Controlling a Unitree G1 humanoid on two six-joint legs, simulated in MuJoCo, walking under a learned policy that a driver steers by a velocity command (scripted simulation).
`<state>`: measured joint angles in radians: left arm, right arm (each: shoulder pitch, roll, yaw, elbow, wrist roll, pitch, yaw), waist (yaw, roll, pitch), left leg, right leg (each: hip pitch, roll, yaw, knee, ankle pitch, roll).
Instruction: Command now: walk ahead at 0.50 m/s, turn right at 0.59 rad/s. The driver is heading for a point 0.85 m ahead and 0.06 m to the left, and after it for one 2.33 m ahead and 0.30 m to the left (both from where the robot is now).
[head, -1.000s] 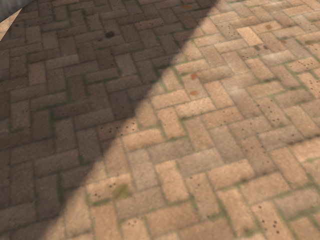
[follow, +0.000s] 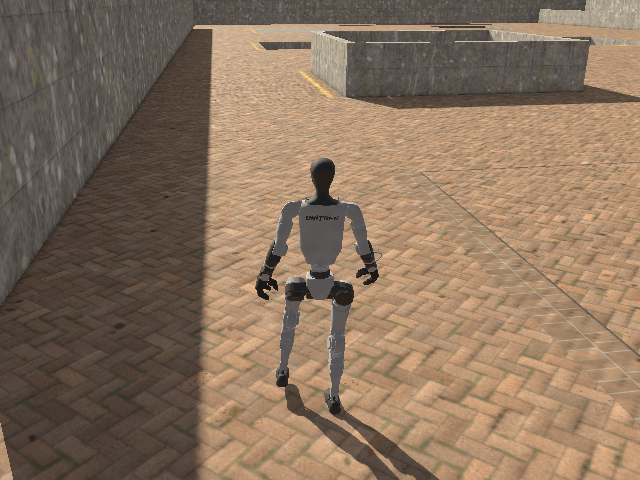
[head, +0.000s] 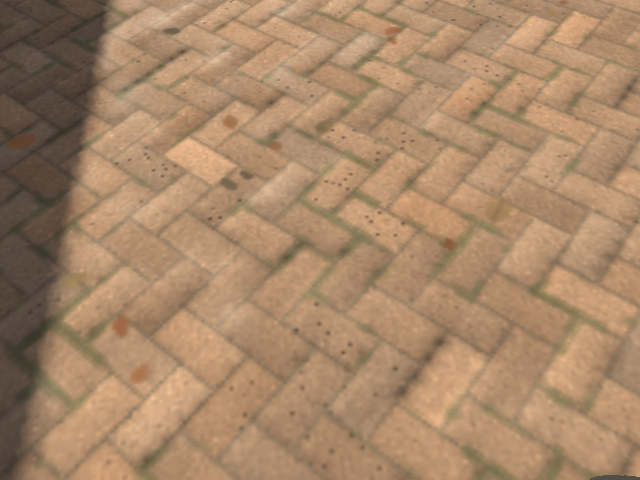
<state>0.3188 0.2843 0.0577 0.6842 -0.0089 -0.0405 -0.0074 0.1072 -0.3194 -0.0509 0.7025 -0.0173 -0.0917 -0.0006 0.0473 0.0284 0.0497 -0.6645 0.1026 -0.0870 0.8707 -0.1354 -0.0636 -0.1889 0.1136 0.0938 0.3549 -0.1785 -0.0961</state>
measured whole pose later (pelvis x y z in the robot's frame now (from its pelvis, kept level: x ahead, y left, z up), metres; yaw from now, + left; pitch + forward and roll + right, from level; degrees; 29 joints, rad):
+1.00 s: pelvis +0.53 -0.08 +0.00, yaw -7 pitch +0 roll -2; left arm 0.32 0.27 0.06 0.81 0.02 -0.10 -0.01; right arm 0.20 -0.32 -0.06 0.80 0.03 -0.04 0.01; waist 0.04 0.06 0.02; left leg -0.68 0.09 -0.10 0.95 -0.09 -0.01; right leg -0.06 0.06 -0.13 0.25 -0.19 -0.07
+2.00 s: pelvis +1.09 -0.04 +0.00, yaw +27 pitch +1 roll -2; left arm 0.32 0.27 0.06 0.83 0.01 -0.10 -0.01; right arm 0.21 -0.31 -0.08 0.65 0.02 -0.01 0.00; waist 0.06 0.05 0.03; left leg -0.65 0.07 -0.08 0.99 -0.21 0.00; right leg -0.11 0.02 -0.10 0.30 -0.21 -0.03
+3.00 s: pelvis +1.59 +0.21 +0.00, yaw +19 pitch +1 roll +0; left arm 0.30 0.28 0.05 0.80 -0.01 -0.06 -0.02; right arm 0.15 -0.30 -0.05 0.73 -0.01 -0.10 -0.01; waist 0.04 0.03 0.04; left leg -0.60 0.08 -0.07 0.94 -0.24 -0.03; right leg -0.22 0.11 0.07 0.35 -0.15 -0.10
